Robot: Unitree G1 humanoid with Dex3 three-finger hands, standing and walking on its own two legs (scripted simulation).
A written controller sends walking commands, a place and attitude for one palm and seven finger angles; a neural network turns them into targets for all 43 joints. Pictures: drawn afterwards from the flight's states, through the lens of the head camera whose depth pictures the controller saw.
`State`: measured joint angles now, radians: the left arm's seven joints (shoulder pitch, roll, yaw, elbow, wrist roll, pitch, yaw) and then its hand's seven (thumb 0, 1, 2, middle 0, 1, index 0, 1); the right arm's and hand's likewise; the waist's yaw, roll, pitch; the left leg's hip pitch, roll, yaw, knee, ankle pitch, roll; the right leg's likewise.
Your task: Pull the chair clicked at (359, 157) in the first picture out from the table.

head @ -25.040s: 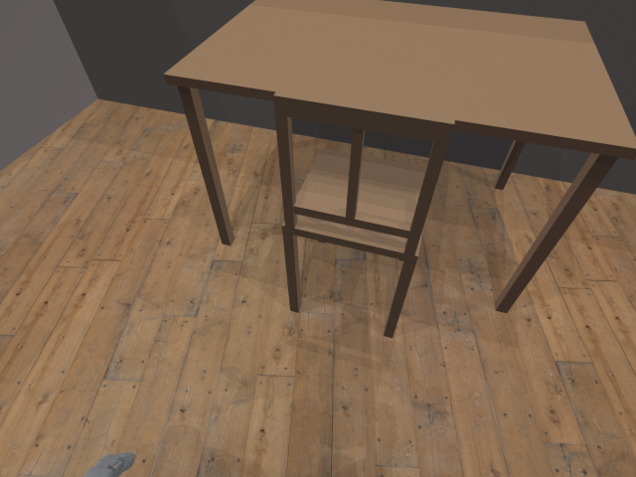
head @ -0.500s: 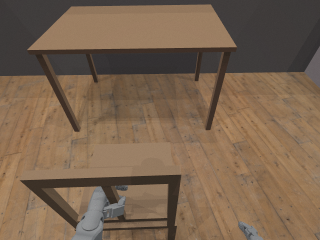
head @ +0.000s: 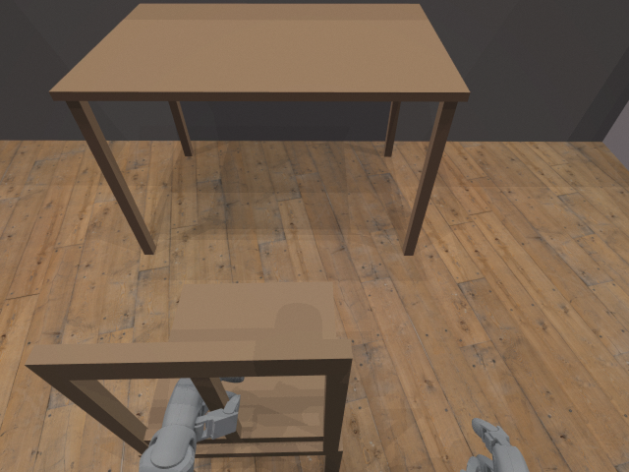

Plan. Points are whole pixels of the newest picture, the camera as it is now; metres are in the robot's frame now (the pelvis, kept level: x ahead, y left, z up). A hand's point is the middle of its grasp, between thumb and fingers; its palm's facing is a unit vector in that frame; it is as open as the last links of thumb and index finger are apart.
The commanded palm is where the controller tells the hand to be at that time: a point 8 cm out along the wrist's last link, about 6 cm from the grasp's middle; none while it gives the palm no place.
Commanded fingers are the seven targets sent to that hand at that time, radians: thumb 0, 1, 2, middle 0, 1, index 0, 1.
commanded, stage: open the thumb and straighten the fingers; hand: left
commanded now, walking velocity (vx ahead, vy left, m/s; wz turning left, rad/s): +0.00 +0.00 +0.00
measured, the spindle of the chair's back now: (220, 406) +0.23 +0.16 -0.10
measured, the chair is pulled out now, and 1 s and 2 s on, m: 0.64 0.64 0.64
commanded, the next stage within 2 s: draw the fingers out of the gap in 0.74 s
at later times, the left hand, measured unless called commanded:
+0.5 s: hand (219, 401) +0.23 +0.15 -0.07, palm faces +0.01 -0.99 -0.16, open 14.2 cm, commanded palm +0.21 +0.21 -0.05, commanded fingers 0.00 -0.55 0.20 -0.10 -0.29 -0.10 -0.29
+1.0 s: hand (213, 410) +0.22 +0.16 -0.07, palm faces +0.05 -0.98 -0.18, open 17.4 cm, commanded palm +0.18 +0.21 -0.05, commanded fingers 0.00 -0.55 0.20 0.00 0.00 0.00 0.00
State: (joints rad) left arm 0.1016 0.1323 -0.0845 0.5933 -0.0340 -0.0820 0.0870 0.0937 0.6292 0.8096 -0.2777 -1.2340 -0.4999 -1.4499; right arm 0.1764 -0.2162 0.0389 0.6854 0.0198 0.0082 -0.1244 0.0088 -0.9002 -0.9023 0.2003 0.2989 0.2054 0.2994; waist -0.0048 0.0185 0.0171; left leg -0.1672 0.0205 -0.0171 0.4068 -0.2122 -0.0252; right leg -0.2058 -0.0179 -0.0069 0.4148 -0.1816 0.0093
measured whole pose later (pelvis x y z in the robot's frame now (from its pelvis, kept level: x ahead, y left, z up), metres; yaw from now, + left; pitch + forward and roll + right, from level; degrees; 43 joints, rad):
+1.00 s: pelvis +0.04 +0.01 -0.05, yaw +2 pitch +10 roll -1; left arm 0.47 0.18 -0.06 -0.14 -0.04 0.27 0.04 -0.01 -0.53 0.20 -0.01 -0.02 -0.01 -0.02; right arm 0.26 -0.24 0.01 0.50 0.03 -0.13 -0.10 0.01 -0.90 -0.90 0.20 0.30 0.21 0.30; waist -0.02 0.05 -0.14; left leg -0.58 0.00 -0.06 0.89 -0.49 -0.02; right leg -0.60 -0.04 -0.04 0.88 -0.46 0.02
